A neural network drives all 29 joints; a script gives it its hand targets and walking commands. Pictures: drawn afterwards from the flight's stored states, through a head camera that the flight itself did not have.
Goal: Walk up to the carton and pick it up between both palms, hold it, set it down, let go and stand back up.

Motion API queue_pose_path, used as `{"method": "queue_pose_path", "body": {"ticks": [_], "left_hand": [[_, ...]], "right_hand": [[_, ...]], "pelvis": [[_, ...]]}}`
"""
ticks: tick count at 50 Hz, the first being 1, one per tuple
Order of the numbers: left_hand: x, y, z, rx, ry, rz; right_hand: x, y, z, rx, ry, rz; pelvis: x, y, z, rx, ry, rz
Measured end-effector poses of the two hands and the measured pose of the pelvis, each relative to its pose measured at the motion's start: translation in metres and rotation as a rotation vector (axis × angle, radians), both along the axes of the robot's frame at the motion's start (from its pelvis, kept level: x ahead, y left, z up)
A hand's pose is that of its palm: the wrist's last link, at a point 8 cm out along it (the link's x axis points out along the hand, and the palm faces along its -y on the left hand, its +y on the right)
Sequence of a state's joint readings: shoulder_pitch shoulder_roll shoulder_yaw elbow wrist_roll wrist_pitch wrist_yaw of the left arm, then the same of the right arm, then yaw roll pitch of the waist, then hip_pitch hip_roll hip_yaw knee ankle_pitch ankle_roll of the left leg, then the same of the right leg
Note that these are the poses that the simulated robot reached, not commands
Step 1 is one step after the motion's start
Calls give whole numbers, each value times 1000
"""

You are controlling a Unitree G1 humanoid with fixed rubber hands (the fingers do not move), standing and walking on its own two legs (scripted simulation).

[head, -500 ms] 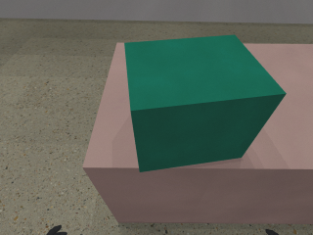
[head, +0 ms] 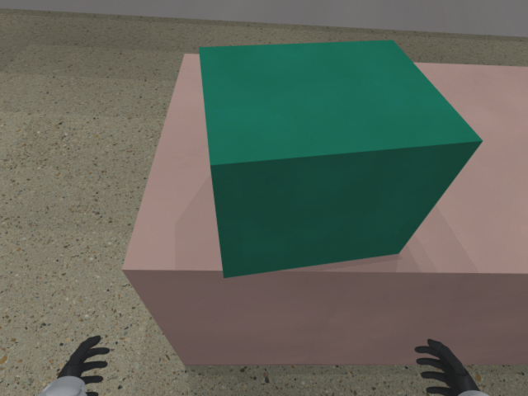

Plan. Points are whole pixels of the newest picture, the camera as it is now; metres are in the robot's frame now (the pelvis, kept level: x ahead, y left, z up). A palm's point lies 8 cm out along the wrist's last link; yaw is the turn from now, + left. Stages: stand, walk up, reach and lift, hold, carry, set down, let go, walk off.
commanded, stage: reach and lift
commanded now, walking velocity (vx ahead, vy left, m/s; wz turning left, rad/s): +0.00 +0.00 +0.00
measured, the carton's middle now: (307, 159) +0.47 -0.06 +0.09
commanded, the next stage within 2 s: none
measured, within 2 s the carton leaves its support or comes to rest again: neither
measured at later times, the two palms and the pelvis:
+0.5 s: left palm (76, 366) +0.18 +0.27 -0.03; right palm (492, 366) +0.18 -0.31 -0.02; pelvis +0.03 -0.02 +0.02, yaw -3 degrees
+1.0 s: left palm (92, 342) +0.20 +0.23 +0.03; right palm (517, 353) +0.18 -0.31 +0.04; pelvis +0.04 +0.00 +0.03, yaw -4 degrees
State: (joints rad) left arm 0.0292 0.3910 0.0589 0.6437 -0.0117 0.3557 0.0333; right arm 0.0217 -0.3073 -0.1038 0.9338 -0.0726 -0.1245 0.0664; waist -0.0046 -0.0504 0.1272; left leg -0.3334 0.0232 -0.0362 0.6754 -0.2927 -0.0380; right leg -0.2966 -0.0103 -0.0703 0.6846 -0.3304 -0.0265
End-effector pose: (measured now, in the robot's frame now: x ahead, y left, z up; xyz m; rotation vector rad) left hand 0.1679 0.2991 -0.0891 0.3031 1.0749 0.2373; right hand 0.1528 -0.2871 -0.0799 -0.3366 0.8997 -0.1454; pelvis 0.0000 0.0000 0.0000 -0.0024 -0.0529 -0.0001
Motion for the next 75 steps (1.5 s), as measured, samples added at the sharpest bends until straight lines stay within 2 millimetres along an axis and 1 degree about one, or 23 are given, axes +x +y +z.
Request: {"method": "queue_pose_path", "body": {"ticks": [2,4,7,9,11,14,17,20,23,28,32,38,42,50,56,60,63,68,75], "left_hand": [[19,-12,5,-10,-36,-27],[33,-25,13,-25,-77,-51],[43,-43,27,-42,-124,-73],[42,-48,33,-40,-132,-75],[38,-48,36,-30,-124,-63],[27,-41,39,-13,-106,-23],[18,-32,44,4,-116,21],[14,-27,52,12,-159,47],[15,-27,59,0,-205,50],[16,-36,65,-44,-250,29],[22,-44,73,-72,-303,13],[35,-50,93,-70,-400,-12],[39,-52,104,-59,-447,-18],[32,-66,118,-88,-525,-5],[25,-78,127,-109,-585,8],[25,-84,134,-120,-637,13],[29,-87,141,-128,-679,14],[38,-92,151,-137,-742,17],[50,-95,164,-152,-804,20]], "right_hand": [[7,3,4,18,-32,3],[11,2,10,34,-59,0],[11,-6,24,43,-89,-13],[9,-16,34,29,-98,-17],[7,-27,43,7,-101,-17],[4,-41,52,-14,-93,-13],[4,-46,57,-11,-85,-2],[9,-40,59,18,-93,16],[18,-28,61,55,-123,34],[30,-7,64,106,-182,39],[34,-1,70,125,-223,30],[35,-8,87,129,-279,16],[33,-15,98,138,-298,17],[28,-21,116,175,-327,50],[32,-26,132,184,-387,81],[35,-30,142,190,-431,93],[37,-30,148,203,-462,103],[41,-24,158,232,-514,127],[45,-19,170,249,-561,146]], "pelvis": [[1,-2,-2,-1,-10,-10],[5,-4,-1,-5,-15,-20],[13,-7,5,-10,-26,-32],[17,-9,9,-6,-29,-38],[21,-11,12,-1,-33,-42],[23,-15,16,7,-33,-46],[25,-18,19,13,-19,-49],[27,-20,21,17,2,-50],[29,-21,23,18,20,-49],[34,-18,25,16,28,-50],[39,-12,27,12,22,-53],[43,-4,29,4,9,-63],[44,-1,30,1,6,-69],[42,-1,30,0,15,-71],[37,-5,29,2,25,-65],[34,-8,28,4,30,-60],[31,-10,28,5,32,-58],[29,-12,27,8,35,-61],[28,-11,27,9,38,-71]]}}
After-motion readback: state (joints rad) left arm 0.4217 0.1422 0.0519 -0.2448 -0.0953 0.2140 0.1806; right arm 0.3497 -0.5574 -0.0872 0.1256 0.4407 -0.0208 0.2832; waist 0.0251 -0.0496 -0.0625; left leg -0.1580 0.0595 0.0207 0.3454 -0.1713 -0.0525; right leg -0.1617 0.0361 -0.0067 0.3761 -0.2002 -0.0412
